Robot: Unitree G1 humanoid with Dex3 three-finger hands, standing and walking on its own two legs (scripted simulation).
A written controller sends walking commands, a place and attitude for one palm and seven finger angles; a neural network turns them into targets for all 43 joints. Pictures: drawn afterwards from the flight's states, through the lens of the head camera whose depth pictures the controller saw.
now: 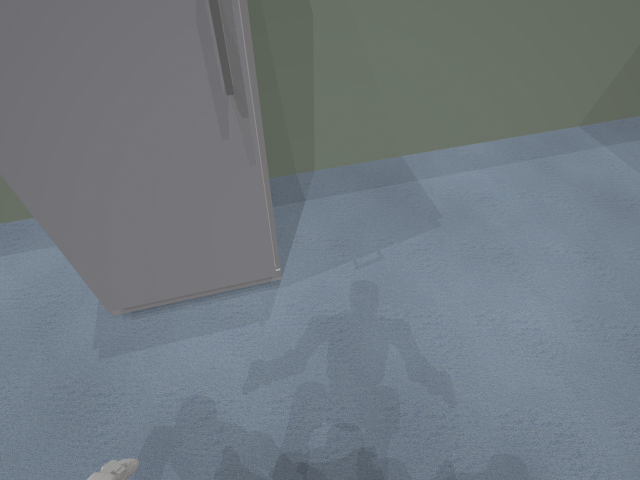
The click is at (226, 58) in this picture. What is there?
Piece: fridge door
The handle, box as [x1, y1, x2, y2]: [208, 0, 233, 94]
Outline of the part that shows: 208,0 226,94 233,94 217,0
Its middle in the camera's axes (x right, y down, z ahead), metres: -0.20 -0.41 +0.74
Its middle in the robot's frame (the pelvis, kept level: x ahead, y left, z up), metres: +0.84 +0.26 +0.20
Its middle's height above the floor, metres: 0.97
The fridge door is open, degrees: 0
